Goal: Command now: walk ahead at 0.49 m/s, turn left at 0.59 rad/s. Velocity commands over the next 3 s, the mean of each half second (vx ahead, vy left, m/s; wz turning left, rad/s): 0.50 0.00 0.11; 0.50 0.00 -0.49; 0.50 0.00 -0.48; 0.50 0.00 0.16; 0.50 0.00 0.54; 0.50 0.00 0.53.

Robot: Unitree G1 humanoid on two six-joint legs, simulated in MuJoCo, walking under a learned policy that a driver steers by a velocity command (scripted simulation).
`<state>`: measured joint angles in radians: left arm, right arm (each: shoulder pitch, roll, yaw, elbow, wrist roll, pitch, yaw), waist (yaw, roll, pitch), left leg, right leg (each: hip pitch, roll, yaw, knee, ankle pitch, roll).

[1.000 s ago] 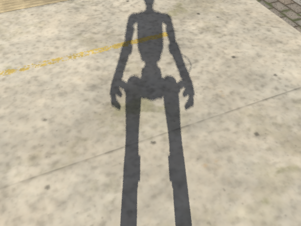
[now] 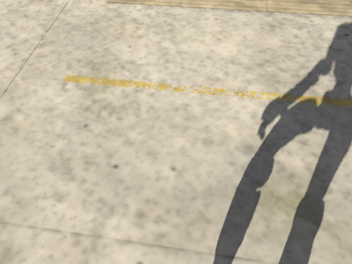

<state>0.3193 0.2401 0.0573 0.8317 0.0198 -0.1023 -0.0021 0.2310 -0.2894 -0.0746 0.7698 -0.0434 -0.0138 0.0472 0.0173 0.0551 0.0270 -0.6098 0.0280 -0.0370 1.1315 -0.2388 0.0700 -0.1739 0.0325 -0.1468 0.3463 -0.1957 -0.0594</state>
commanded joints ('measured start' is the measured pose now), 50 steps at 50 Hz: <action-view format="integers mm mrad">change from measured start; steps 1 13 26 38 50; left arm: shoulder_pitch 17 189 4 -195 -14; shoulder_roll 76 155 14 45 147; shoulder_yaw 11 4 10 5 45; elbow -35 101 18 -84 -11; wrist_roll -2 -9 10 20 -25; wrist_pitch -24 28 91 83 38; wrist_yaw -4 7 -39 -53 -4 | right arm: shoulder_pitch -19 -89 96 190 51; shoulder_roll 0 -8 -7 -101 -20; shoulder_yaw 9 26 15 -1 21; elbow -72 -74 88 166 14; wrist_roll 0 -15 28 16 -8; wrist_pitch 1 -41 -109 -75 -25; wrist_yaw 16 -1 -53 -83 -38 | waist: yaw -23 -62 9 5 -48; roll -117 -133 21 34 -46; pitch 14 -42 35 22 -35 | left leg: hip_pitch -119 322 491 722 30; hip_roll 48 -86 216 247 86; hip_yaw -26 157 82 295 22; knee -38 -649 -996 -715 -15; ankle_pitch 104 48 327 946 -31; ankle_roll -11 79 84 46 -105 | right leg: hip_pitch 43 215 -500 -313 4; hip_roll -291 -274 -145 0 -160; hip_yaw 171 32 161 -32 400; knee -207 134 762 303 -126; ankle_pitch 212 811 64 -11 355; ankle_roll -116 -83 11 -113 -235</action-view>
